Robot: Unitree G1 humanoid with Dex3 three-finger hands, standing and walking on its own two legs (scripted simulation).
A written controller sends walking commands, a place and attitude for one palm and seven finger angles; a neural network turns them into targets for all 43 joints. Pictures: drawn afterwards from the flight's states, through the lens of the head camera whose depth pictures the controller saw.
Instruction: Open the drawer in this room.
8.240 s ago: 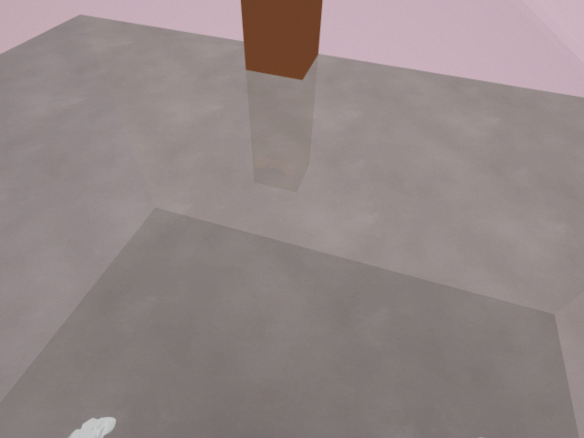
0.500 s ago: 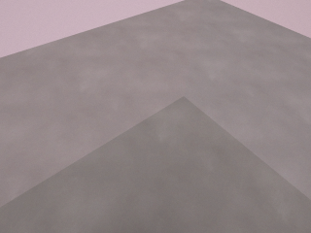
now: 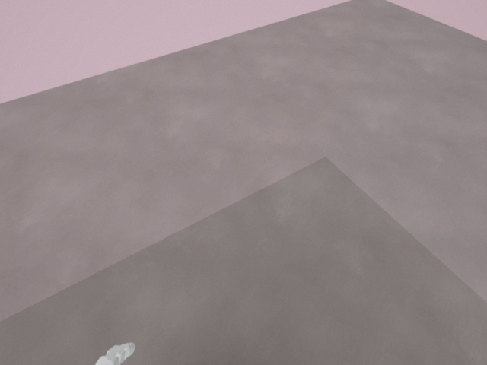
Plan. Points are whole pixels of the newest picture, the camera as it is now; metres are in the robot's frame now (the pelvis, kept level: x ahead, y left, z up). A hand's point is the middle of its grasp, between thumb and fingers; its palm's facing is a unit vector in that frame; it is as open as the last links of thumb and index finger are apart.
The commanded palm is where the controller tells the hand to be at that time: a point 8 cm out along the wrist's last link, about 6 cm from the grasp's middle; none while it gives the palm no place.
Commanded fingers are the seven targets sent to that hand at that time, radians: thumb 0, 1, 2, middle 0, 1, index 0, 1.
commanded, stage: turn or walk to find it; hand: left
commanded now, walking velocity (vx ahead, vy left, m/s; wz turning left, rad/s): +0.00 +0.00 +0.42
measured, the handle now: out of the picture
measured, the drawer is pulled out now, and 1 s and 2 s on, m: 0.00 0.00 0.00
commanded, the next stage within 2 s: none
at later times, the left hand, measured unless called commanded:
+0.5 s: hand out of the picture -0.06 +0.24 -0.18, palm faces +0.29 -0.93 -0.24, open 7.4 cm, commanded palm none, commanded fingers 0.00 0.90 0.90 -0.20 -0.30 -0.20 -0.30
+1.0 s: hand out of the picture -0.05 +0.21 -0.14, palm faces +0.44 -0.85 -0.28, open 7.4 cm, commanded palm none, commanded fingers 0.00 0.90 0.90 -0.20 -0.30 -0.20 -0.30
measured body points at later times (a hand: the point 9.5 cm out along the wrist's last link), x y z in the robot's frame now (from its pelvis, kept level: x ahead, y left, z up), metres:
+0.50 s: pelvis -0.04 +0.03 -0.01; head -0.01 +0.06 +0.44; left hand -0.08 +0.29 -0.16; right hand +0.12 -0.20 -0.14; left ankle -0.06 +0.13 -0.73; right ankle -0.02 -0.11 -0.71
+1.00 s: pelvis -0.06 -0.01 +0.00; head -0.02 -0.03 +0.45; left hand -0.08 +0.25 -0.12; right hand +0.10 -0.22 -0.16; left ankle -0.10 +0.12 -0.67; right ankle -0.01 -0.10 -0.73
